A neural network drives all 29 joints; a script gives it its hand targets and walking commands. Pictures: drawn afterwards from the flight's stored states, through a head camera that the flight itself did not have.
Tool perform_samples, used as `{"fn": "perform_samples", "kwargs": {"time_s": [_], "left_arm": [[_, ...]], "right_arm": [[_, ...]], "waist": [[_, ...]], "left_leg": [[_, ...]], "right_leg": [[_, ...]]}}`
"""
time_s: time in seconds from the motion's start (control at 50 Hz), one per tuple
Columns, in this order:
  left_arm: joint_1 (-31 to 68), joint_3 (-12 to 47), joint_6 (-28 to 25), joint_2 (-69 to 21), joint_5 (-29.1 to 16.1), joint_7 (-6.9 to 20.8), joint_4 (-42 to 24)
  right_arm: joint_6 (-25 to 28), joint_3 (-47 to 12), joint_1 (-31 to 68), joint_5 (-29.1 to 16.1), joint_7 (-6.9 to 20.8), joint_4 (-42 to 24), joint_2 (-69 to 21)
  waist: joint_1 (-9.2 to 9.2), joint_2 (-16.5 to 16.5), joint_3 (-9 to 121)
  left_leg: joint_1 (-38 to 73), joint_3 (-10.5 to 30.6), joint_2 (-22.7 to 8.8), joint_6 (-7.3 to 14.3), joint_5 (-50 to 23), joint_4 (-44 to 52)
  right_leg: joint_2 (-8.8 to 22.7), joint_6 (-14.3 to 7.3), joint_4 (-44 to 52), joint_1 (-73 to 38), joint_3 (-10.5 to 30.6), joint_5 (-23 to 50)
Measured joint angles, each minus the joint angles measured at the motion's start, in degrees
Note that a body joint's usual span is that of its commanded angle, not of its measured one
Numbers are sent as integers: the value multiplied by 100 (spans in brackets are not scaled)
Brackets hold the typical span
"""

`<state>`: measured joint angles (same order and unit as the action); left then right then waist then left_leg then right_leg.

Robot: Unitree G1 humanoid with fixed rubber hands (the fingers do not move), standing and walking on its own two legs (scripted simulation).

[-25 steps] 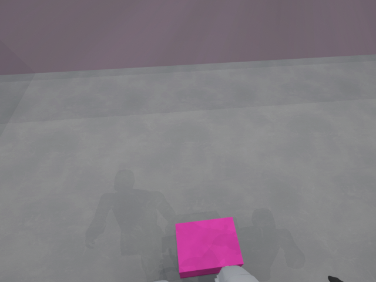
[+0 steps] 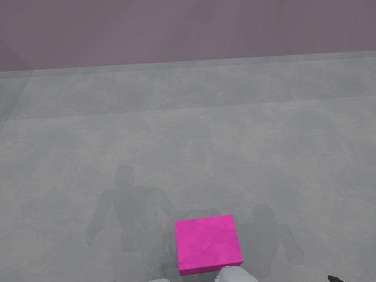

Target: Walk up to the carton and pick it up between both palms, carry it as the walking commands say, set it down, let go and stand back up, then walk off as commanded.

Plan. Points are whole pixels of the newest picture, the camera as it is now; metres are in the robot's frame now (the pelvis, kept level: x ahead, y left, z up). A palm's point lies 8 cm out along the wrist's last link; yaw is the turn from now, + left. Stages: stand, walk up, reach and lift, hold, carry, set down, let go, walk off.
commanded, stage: walk up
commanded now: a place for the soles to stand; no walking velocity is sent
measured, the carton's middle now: (206, 245) +0.34 -0.07 -0.67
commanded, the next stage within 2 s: none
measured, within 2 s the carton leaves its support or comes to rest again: neither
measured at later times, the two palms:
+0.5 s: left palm out of the picture +0.07 +0.31 -0.10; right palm out of the picture +0.06 -0.32 -0.11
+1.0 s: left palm out of the picture +0.08 +0.32 -0.11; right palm out of the picture +0.07 -0.31 -0.11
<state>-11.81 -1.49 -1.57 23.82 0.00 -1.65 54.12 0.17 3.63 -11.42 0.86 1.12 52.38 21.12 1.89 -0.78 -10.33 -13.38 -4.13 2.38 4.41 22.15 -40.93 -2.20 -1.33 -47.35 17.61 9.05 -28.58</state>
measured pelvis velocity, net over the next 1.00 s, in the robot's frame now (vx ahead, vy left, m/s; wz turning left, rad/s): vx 0.01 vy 0.00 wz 0.00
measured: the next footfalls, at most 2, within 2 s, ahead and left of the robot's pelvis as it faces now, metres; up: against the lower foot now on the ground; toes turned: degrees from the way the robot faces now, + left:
right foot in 0.88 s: +0.09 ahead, -0.14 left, +0.00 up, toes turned +9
right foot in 1.62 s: +0.05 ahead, -0.22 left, +0.00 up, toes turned +4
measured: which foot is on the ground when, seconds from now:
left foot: down 0.00-1.00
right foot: down 0.00-0.64, up 0.66-0.86, down 0.88-1.00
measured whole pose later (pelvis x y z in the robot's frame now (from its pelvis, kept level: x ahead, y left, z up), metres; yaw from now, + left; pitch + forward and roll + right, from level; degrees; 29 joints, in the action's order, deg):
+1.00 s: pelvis +0.01 +0.00 +0.00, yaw +0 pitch -6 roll +0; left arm -11.7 -1.3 -1.9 23.8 0.0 -1.6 54.3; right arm 0.2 3.6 -11.1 0.9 1.1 52.4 21.1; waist 1.7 -0.6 -10.4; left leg -14.1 -4.0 2.0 2.3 28.1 -45.5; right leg -2.3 0.7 -42.1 16.6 8.9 -19.6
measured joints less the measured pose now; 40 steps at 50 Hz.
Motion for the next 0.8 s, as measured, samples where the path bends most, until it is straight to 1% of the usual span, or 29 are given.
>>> {"fn": "perform_samples", "kwargs": {"time_s": [0.02, 0.04, 0.06, 0.08, 0.1, 0.14, 0.16, 0.18, 0.2, 0.22, 0.28, 0.32, 0.36, 0.4, 0.42, 0.44, 0.46, 0.48, 0.5, 0.54, 0.58, 0.6, 0.62, 0.64, 0.66, 0.7, 0.72, 0.76, 0.8], "left_arm": [[-1, -1, 0, 1, 0, 0, 0], [0, -2, -5, -1, 0, 0, 1], [1, 0, -13, -4, 0, 0, 11], [2, 2, -19, -5, 0, 0, 16], [2, 9, -27, -5, 0, 0, 16], [2, 16, -37, -5, 0, 0, 16], [2, 18, -37, -5, 0, 0, 12], [2, 21, -37, -6, 0, 0, 7], [4, 30, -37, -7, 1, 1, 4], [5, 58, -34, -10, 1, 1, 5], [6, 92, -9, -19, 0, -1, 8], [5, 53, -2, -15, 0, -1, 8], [4, 22, -2, -7, 0, 0, 7], [3, 2, -2, -1, 0, 0, 5], [2, -3, -2, 0, 0, 0, 5], [2, -8, -4, 0, 0, 0, 5], [3, -11, -15, -3, 0, 0, 11], [4, -6, -26, -6, 0, 0, 25], [5, 4, -30, -6, 1, 0, 28], [5, 14, -50, -5, 0, 0, 27], [4, 14, -52, -6, 0, 0, 24], [5, 15, -52, -6, 0, 0, 16], [6, 16, -52, -7, 0, 0, 4], [9, 32, -51, -8, 1, 1, -1], [10, 60, -41, -15, 1, 1, 0], [11, 84, -14, -20, 1, 0, 2], [10, 74, -5, -19, 0, -1, 3], [10, 34, -2, -12, 0, -1, 2], [9, 6, -2, 0, 0, 0, 1]], "right_arm": [[0, 0, 0, 0, 0, 0, -1], [0, 0, 0, 0, 0, 1, 0], [0, 0, 3, 0, 0, 1, 1], [0, 1, 9, 0, 0, 1, 1], [0, 1, 20, 0, 0, 1, 0], [0, 1, 36, 0, 0, 1, 1], [0, 1, 36, 0, 0, 1, 1], [0, 0, 35, 0, 0, -1, 3], [0, 0, 35, 0, 0, -1, 3], [0, 0, 29, 0, 0, 2, 2], [0, 1, -7, 0, 0, 2, 3], [0, 1, -6, 0, 0, 2, 2], [0, 0, -6, 0, 0, 1, 1], [0, 0, -6, 0, 0, 1, 0], [0, 0, -6, 0, 0, 1, 0], [0, 0, -7, 0, 0, 1, 0], [0, 0, -6, 0, 1, 2, 0], [0, 0, -1, 0, 2, 2, 1], [0, 1, 6, 0, 2, 3, 1], [0, 1, 32, 0, 2, 3, 0], [0, 0, 35, 0, 3, 2, 2], [0, 0, 34, 0, 3, 0, 3], [0, 0, 33, 0, 3, -1, 4], [0, 0, 33, 0, 3, 2, 3], [0, 0, 14, 0, 3, 3, 2], [0, 1, -8, 0, 3, 3, 2], [0, 1, -9, 0, 3, 2, 2], [0, 0, -8, 0, 3, 2, 1], [0, 0, -8, 0, 3, 2, 1]], "waist": [[-4, -3, 3], [-7, 4, -1], [-14, 18, -3], [-22, 20, -5], [-24, 19, -5], [-23, 20, -4], [-22, 21, -3], [-16, 25, -1], [-4, 25, -5], [5, 20, -25], [8, 20, -25], [4, 17, -10], [2, 15, 3], [0, 11, 5], [-3, 9, 7], [-7, 10, 7], [-15, 20, 4], [-24, 31, 1], [-31, 31, 2], [-33, 30, 1], [-30, 33, 4], [-27, 36, 5], [-18, 39, 6], [5, 32, -16], [14, 23, -28], [17, 9, -27], [14, 8, -26], [8, 5, -6], [6, 3, -2]], "left_leg": [[-14, -3, -1, -16, 2, -11], [-28, 2, -11, -36, 16, -44], [-29, 5, -34, -61, 24, -76], [-43, 4, -48, -113, 6, -140], [-67, 3, -48, -164, 188, -265], [-100, 7, -49, -191, 628, -513], [-97, 9, -51, -192, 657, -522], [-65, 13, -56, -192, 652, -377], [-34, 9, -60, -177, 349, -165], [-29, -4, -46, -114, 82, -149], [52, -3, -2, 2, 46, -125], [93, -5, -4, 14, 48, -56], [79, -8, -8, 11, 22, 0], [46, -11, -10, -1, 4, 18], [32, -13, -9, -14, 4, 14], [16, -13, -14, -33, 18, -15], [3, -8, -32, -57, 42, -60], [-10, -7, -57, -87, 43, -127], [-38, -9, -60, -128, 175, -239], [-133, -6, -59, -173, 687, -615], [-158, 18, -63, -184, 819, -735], [-132, 23, -73, -184, 822, -599], [-67, 26, -85, -182, 669, -276], [-57, 17, -76, -144, 147, -144], [-49, 14, -49, -87, -8, -171], [18, 17, 0, -11, 24, -156], [57, 17, 8, 7, 46, -119], [77, 15, 7, 15, 47, -45], [62, 12, 6, 14, 18, 10]], "right_leg": [[5, -32, 379, -68, 3, 244], [6, -18, 628, -114, -1, 815], [-6, 93, 657, -120, -6, 1054], [-12, 188, 633, -122, -5, 1066], [-12, 213, 602, -122, -3, 1012], [-12, 207, 571, -120, -4, 928], [-13, 206, 558, -108, -5, 910], [-14, 224, 530, -80, -8, 900], [-11, 253, 478, -41, -11, 885], [-6, 208, 403, -28, -9, 883], [-6, 82, -174, 48, -13, 149], [-5, 30, -456, 54, -10, -21], [-3, 12, -449, 56, -8, -27], [3, 10, -155, 36, -5, -11], [8, -8, 153, -14, -2, 104], [9, -31, 507, -86, -3, 491], [3, 24, 657, -111, -8, 1042], [-12, 131, 643, -115, -11, 1151], [-14, 195, 603, -116, -9, 1090], [-14, 200, 568, -115, -7, 951], [-16, 197, 564, -107, -10, 910], [-17, 213, 551, -87, -13, 906], [-17, 250, 506, -49, -17, 894], [-10, 252, 418, -20, -14, 874], [-8, 190, 307, -16, -14, 723], [-10, 117, -123, 26, -17, 165], [-9, 85, -323, 35, -16, 0], [-9, 36, -519, 38, -14, -76], [-6, 26, -433, 41, -11, -79]]}}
